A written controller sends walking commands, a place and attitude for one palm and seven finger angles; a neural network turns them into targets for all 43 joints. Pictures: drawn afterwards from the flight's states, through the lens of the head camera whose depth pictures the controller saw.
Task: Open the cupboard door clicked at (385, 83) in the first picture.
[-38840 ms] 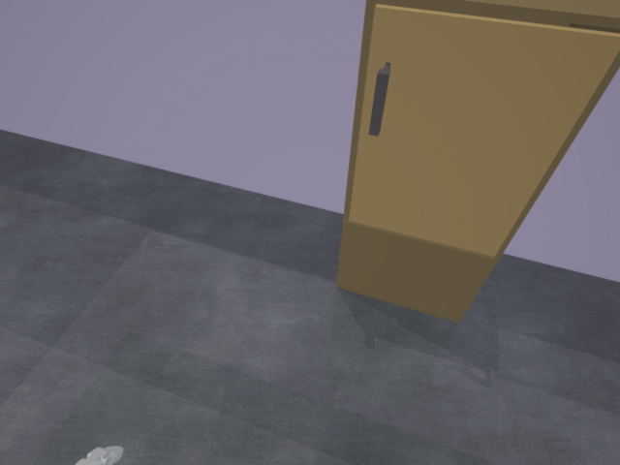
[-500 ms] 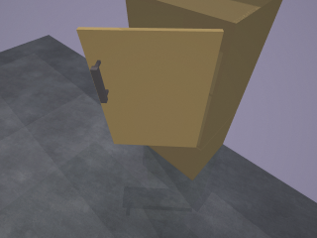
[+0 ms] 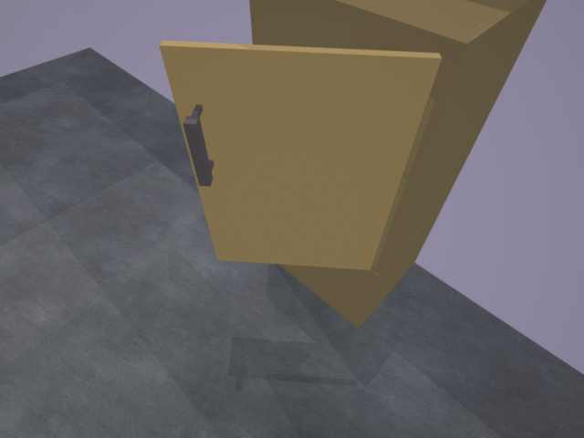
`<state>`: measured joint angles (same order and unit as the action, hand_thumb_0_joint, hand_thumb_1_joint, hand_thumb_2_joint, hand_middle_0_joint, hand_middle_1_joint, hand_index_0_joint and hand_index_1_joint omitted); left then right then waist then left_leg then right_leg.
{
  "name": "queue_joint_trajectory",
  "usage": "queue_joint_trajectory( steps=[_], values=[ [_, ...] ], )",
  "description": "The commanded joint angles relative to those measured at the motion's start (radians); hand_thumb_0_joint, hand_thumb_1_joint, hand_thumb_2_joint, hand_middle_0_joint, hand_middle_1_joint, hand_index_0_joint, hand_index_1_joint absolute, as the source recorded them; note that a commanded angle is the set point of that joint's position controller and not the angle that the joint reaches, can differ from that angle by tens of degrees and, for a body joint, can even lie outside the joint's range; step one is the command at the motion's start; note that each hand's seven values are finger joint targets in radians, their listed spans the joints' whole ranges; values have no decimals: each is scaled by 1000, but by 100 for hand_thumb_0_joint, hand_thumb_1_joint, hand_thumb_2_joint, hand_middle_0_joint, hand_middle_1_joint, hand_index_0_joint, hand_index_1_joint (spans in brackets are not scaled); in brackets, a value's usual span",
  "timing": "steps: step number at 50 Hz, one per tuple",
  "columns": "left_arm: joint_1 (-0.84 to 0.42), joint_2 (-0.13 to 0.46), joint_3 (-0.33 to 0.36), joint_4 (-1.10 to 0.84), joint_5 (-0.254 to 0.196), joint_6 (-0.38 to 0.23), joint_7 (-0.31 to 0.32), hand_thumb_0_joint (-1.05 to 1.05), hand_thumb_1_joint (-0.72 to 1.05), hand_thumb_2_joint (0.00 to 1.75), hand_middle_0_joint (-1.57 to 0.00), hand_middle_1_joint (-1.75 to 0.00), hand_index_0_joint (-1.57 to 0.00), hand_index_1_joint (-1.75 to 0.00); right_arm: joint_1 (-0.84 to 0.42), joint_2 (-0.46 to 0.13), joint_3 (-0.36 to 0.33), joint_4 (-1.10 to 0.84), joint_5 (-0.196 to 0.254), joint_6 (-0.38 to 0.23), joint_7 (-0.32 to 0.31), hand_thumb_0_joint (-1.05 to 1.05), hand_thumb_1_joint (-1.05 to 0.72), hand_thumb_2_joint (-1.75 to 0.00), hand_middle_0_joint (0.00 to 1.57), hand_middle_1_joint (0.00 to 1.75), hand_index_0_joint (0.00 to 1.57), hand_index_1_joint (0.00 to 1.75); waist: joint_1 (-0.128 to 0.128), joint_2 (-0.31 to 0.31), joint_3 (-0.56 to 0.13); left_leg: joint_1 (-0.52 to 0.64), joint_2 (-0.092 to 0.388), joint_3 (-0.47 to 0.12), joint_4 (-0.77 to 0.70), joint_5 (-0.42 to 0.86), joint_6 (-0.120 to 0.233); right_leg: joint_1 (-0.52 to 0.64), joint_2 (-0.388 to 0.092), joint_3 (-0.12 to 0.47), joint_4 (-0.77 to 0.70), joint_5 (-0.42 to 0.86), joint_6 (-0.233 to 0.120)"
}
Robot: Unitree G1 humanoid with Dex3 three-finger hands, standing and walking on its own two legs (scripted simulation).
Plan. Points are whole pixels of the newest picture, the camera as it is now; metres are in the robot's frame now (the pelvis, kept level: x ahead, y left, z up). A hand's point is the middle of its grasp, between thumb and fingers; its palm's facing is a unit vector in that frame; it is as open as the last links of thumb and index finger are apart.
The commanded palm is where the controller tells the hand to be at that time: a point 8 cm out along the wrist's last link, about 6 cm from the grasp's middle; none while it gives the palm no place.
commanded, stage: come to a stop and stand still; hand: left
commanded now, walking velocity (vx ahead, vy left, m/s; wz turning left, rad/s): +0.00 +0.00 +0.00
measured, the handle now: (202, 146) +0.58 +0.21 +0.06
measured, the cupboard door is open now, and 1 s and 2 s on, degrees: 39 39 39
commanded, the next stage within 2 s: look again from close up in 1.00 s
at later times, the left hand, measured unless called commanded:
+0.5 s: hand out of the picture +0.02 +0.17 -0.17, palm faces +0.00 -0.98 -0.22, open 7.4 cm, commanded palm none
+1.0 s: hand out of the picture +0.01 +0.15 -0.17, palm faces +0.00 -0.98 -0.21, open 7.4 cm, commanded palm none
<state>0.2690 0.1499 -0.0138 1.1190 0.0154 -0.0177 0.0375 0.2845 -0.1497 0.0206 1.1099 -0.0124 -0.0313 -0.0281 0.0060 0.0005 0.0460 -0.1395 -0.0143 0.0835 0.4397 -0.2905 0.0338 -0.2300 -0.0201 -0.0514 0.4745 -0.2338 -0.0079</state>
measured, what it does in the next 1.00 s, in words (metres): stands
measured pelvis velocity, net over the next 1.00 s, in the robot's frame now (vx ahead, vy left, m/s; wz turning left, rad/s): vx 0.01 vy -0.02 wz -0.01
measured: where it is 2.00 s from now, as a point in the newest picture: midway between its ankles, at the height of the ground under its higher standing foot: outside the picture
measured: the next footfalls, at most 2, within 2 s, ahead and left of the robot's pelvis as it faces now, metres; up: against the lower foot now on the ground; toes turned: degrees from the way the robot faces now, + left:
none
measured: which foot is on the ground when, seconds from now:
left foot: down 0.00-1.00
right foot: down 0.00-1.00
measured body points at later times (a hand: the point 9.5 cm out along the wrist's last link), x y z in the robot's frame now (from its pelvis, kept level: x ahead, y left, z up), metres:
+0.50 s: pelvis +0.01 +0.00 +0.00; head +0.01 -0.02 +0.45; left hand +0.02 +0.23 -0.15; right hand +0.01 -0.22 -0.17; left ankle -0.03 +0.09 -0.74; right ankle +0.01 -0.11 -0.74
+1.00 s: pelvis +0.01 -0.02 +0.00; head +0.03 -0.03 +0.45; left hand +0.01 +0.20 -0.16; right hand +0.00 -0.23 -0.16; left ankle -0.03 +0.09 -0.74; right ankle +0.01 -0.11 -0.74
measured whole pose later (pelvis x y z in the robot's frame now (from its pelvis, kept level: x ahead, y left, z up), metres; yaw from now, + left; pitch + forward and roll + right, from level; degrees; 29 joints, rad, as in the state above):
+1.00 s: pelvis +0.01 -0.02 +0.00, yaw +0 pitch -1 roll +1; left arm 0.26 0.15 -0.01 1.13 0.01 -0.02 0.04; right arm 0.27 -0.14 0.02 1.15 -0.01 -0.03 -0.03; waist 0.00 0.01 0.05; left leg -0.10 0.01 0.08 0.40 -0.29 0.00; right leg -0.20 0.01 -0.06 0.46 -0.24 -0.04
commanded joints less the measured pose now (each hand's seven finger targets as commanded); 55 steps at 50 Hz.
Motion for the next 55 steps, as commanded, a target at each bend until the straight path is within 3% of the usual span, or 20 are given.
queue_joint_trajectory(
  steps=[1,3,4,5,7,11,32,38,55],
  values=[
    [77,119,16,-52,-6,-27,24,0,90,90,-20,-30,-20,-30,68,-84,-26,-96,5,-6,3,0,-90,-90,20,30,20,30,-25,35,-113,-69,108,-105,-7,104,-16,71,-136,144,6,270,-55],
    [65,107,12,-57,-3,-22,13,0,90,90,-20,-30,-20,-30,79,-85,-21,-99,-4,-16,1,0,-90,-90,20,30,20,30,-15,166,-66,-69,137,-122,-25,325,-1,45,-93,93,26,198,-54],
    [70,102,11,-54,-4,-20,10,0,90,90,-20,-30,-20,-30,69,-88,-21,-104,-3,-14,-3,0,-90,-90,20,30,20,30,-11,145,-34,-69,141,-125,-30,361,2,38,-83,87,16,174,-51],
    [72,96,9,-50,-5,-19,9,0,90,90,-20,-30,-20,-30,68,-94,-21,-107,0,-13,-6,0,-90,-90,20,30,20,30,-12,79,-22,-62,141,-126,-32,353,6,35,-80,87,4,177,-49],
    [65,89,7,-51,-6,-14,6,0,90,90,-20,-30,-20,-30,67,-104,-23,-111,1,-8,-6,0,-90,-90,20,30,20,30,-15,4,12,-66,135,-126,-58,248,9,21,-82,92,-19,149,-45],
    [55,94,10,-57,-5,-9,2,0,90,90,-20,-30,-20,-30,56,-112,-20,-102,-1,-7,-2,0,-90,-90,20,30,20,30,-12,-12,63,-92,123,-129,-108,132,11,11,-80,106,-45,97,-42],
    [45,108,19,-35,-9,-16,1,0,90,90,-20,-30,-20,-30,70,-94,-19,-4,0,-9,-5,0,-90,-90,20,30,20,30,-7,2,-2,-22,121,-94,-107,176,0,73,-100,115,-62,231,-46],
    [45,102,20,-27,-7,-15,2,0,90,90,-20,-30,-20,-30,71,-76,-18,12,0,-3,-7,0,-90,-90,20,30,20,30,-6,-11,33,-33,121,-90,-110,149,-2,61,-99,118,-78,215,-48],
    [51,107,25,-27,-7,-19,0,0,90,90,-20,-30,-20,-30,62,-76,-24,18,0,-3,-8,0,-90,-90,20,30,20,30,-6,2,10,-20,119,-84,-101,155,-10,71,-104,126,-96,242,-50]
  ],
)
